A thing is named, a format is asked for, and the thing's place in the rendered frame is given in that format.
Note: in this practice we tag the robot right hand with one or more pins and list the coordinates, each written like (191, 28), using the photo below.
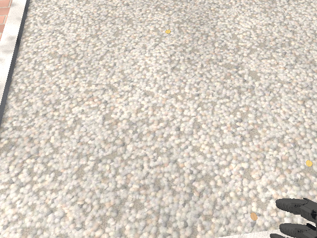
(307, 209)

